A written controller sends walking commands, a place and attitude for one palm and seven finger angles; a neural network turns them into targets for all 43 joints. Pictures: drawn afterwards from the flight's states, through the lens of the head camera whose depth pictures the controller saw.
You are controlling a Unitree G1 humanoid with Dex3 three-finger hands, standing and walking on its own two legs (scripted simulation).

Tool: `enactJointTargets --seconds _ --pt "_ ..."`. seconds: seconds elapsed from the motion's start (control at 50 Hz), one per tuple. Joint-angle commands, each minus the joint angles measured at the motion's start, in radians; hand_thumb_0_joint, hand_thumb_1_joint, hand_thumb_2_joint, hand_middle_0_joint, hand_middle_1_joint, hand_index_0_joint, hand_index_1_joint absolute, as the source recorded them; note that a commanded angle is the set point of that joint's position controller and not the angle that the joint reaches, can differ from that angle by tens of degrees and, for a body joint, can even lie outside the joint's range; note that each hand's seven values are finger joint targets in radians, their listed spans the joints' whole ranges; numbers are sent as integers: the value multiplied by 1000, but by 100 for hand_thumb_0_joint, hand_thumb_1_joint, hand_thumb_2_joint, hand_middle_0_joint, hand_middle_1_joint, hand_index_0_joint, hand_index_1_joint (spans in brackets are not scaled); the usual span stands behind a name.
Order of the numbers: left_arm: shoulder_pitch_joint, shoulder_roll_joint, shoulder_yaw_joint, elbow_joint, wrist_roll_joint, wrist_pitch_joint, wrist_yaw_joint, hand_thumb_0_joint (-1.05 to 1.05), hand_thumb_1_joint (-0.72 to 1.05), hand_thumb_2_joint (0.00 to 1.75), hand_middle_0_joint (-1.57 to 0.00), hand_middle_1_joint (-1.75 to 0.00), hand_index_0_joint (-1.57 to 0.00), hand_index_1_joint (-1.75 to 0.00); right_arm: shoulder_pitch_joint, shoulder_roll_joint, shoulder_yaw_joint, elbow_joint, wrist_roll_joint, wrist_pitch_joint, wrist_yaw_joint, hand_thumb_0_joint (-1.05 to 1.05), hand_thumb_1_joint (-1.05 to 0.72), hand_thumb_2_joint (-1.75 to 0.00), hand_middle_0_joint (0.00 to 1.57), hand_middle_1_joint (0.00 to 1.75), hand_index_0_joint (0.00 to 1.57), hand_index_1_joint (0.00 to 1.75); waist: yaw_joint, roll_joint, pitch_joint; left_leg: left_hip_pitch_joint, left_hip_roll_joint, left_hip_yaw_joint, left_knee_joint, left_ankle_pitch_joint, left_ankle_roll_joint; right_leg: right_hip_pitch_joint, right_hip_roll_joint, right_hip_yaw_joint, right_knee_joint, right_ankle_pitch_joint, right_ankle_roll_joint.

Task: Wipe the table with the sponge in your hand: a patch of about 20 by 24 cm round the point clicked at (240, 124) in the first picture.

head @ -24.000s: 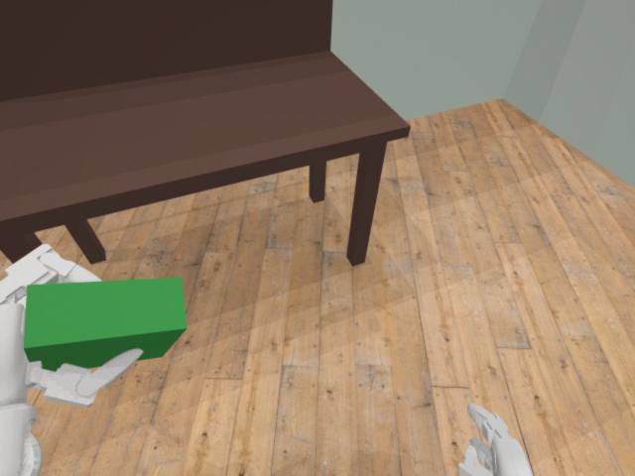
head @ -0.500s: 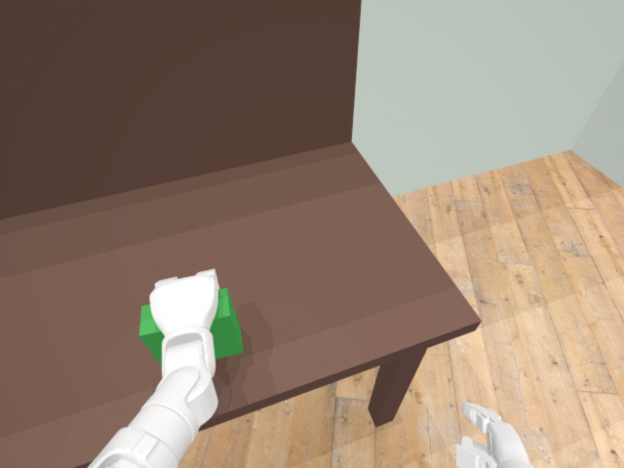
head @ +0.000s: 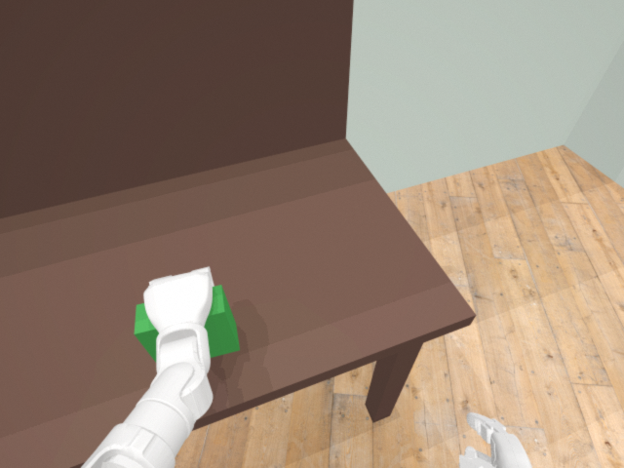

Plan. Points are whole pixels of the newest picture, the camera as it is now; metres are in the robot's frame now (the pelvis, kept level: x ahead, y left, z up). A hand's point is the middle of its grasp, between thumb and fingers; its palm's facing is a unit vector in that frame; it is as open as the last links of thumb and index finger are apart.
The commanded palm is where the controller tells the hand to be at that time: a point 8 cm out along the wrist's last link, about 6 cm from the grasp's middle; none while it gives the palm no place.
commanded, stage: wipe back along the middle lane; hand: left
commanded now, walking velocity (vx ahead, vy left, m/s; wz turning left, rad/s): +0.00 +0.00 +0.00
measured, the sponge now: (194, 335) +0.31 +0.22 -0.06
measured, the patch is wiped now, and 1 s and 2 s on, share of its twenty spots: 0.85 0.90 0.90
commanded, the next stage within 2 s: slide across to the third lane in 0.04 s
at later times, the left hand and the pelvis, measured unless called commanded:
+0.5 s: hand (194, 320) +0.32 +0.21 -0.02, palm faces -0.09 -0.02 -1.00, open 9.4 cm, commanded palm +0.29 +0.16 +0.03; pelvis +0.00 +0.01 +0.00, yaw +1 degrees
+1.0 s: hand (218, 314) +0.33 +0.18 -0.02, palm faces -0.08 +0.01 -1.00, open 9.4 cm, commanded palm +0.30 +0.12 +0.02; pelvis -0.01 +0.00 +0.00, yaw +3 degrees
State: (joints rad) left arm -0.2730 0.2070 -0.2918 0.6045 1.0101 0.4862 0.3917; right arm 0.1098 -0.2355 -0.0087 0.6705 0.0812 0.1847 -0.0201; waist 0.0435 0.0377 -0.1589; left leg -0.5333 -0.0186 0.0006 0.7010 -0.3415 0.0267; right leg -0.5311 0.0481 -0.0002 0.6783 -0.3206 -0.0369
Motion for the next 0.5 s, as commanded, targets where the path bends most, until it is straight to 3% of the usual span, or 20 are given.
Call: enactJointTargets --seconds 0.0,0.06,0.08,0.12,0.14,0.18,0.24,0.28,0.32,0.36,0.38,0.44,0.48 --pt "-79 10 8 -25 -36 10 -31 0 10 130 -120 -160 -120 -160 -130 -120 -37 -151 -2 -45 -6 0 -90 -90 20 30 20 30 -8 -126 -146 80 -10 -29 -78 163 2 128 -10 34 -100 258 -40" --pt "-64 11 6 -25 -35 12 -32 0 10 130 -120 -160 -120 -160 -137 -120 -37 -154 0 -45 -6 0 -90 -90 20 30 20 30 -6 -138 -153 80 -11 -30 -78 170 1 132 -11 39 -100 268 -40" --pt "-61 33 40 -28 -38 13 -30 0 10 130 -120 -160 -120 -160 -140 -123 -40 -152 0 -46 -5 0 -90 -90 20 30 20 30 6 -127 -158 81 -10 -34 -78 176 0 133 -8 47 -99 275 -45" --pt "-36 -2 1 -38 -39 13 -30 0 10 130 -120 -160 -120 -160 -136 -118 -40 -159 0 -46 0 0 -90 -90 20 30 20 30 1 -133 -161 87 -9 -31 -73 187 1 137 -10 32 -92 288 -42" --pt "-50 -30 -33 -55 -39 12 -33 0 10 130 -120 -160 -120 -160 -143 -116 -39 -162 -1 -46 2 0 -90 -90 20 30 20 30 -7 -130 -164 98 -7 -30 -74 190 3 134 -11 32 -96 286 -41" --pt "-80 -3 -3 -81 -51 13 -31 0 10 130 -120 -160 -120 -160 -156 -118 -42 -163 2 -47 3 0 -90 -90 20 30 20 30 0 -120 -172 106 -5 -39 -79 187 2 134 -6 40 -99 274 -45" --pt "-151 -56 -70 -92 -54 11 -35 0 10 130 -120 -160 -120 -160 -157 -111 -39 -159 5 -49 4 0 -90 -90 20 30 20 30 -24 -115 -158 129 0 -37 -85 179 6 118 -7 18 -105 242 -40" --pt "-180 -25 -36 -103 -60 5 -34 0 10 130 -120 -160 -120 -160 -164 -113 -41 -155 6 -50 4 0 -90 -90 20 30 20 30 -14 -100 -172 142 3 -50 -91 184 4 118 -2 24 -107 229 -46" --pt "-198 -84 -101 -117 -60 -10 -36 0 10 130 -120 -160 -120 -160 -160 -103 -44 -152 5 -55 9 0 -90 -90 20 30 20 30 -27 -99 -191 174 6 -46 -85 210 9 123 -5 2 -103 250 -42" --pt "-211 -103 -122 -121 -59 -24 -38 0 10 130 -120 -160 -120 -160 -164 -102 -44 -149 2 -55 16 0 -90 -90 20 30 20 30 -28 -96 -198 185 8 -52 -85 229 9 125 -5 2 -97 269 -45" --pt "-205 -89 -97 -121 -66 -30 -36 0 10 130 -120 -160 -120 -160 -165 -103 -47 -148 2 -57 18 0 -90 -90 20 30 20 30 -18 -105 -203 185 10 -57 -85 239 8 130 -1 5 -98 277 -48" --pt "-262 -133 -150 -88 -62 -44 -34 0 10 130 -120 -160 -120 -160 -162 -99 -44 -132 2 -55 21 0 -90 -90 20 30 20 30 -43 -126 -155 183 13 -59 -89 217 9 102 -3 -8 -105 251 -43" --pt "-261 -135 -137 -78 -65 -48 -28 0 10 130 -120 -160 -120 -160 -169 -100 -46 -129 0 -57 24 0 -90 -90 20 30 20 30 -27 -128 -170 182 13 -64 -92 228 7 109 0 -4 -103 261 -47"
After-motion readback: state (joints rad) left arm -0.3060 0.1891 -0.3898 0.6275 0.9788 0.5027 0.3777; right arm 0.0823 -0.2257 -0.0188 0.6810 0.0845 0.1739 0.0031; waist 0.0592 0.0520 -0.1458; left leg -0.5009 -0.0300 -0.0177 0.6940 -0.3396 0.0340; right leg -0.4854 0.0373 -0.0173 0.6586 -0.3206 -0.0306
